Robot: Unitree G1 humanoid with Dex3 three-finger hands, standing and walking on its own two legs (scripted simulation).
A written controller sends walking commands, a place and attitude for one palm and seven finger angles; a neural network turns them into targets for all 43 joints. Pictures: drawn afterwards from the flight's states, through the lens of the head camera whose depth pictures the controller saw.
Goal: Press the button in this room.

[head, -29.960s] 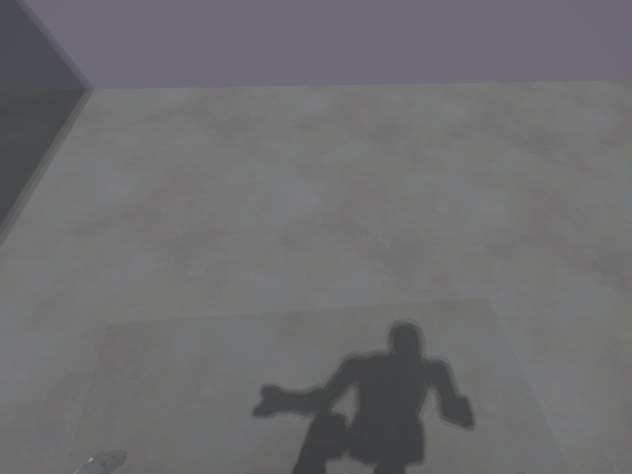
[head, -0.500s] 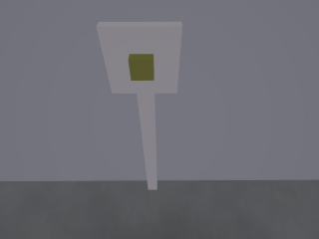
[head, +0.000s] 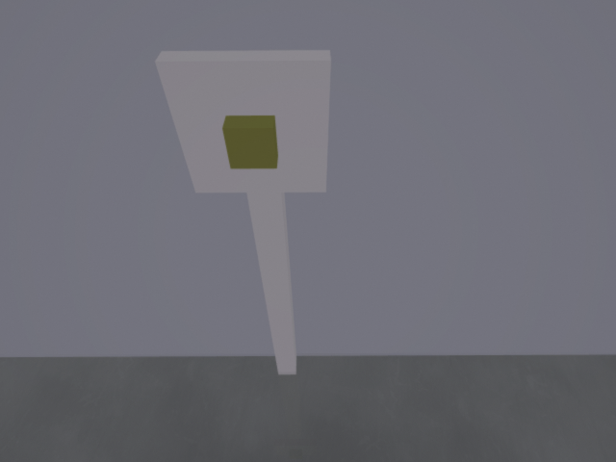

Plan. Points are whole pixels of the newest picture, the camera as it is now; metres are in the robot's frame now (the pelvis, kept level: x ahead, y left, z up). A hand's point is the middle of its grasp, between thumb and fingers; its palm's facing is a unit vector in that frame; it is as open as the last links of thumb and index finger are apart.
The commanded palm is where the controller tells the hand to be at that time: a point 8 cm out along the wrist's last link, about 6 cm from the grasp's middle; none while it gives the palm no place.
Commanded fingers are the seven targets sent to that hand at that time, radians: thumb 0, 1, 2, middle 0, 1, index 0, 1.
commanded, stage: come to a stop and stand still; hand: left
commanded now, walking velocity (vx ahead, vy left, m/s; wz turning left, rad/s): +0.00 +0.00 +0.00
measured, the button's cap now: (252, 141) +0.49 +0.10 +0.18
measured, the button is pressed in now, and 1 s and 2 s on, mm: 0 0 0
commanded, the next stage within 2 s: look again from close up in 0.20 s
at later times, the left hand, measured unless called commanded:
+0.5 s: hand out of the picture +0.00 +0.14 -0.17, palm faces +0.04 -0.98 -0.18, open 7.4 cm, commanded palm none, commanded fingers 0.00 0.90 0.90 -0.20 -0.30 -0.20 -0.30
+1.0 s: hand out of the picture +0.00 +0.14 -0.17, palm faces +0.04 -0.98 -0.19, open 7.4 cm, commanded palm none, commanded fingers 0.00 0.90 0.90 -0.20 -0.30 -0.20 -0.30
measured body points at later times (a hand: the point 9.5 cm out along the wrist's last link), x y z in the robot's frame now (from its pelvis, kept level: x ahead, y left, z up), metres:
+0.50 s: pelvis +0.02 -0.01 +0.00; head +0.03 -0.02 +0.45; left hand +0.00 +0.20 -0.16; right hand +0.01 -0.23 -0.17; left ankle -0.01 +0.11 -0.74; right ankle -0.01 -0.09 -0.74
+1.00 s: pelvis +0.02 -0.03 +0.00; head +0.03 -0.03 +0.45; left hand +0.00 +0.19 -0.16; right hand +0.00 -0.23 -0.17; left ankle -0.01 +0.11 -0.74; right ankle -0.01 -0.09 -0.74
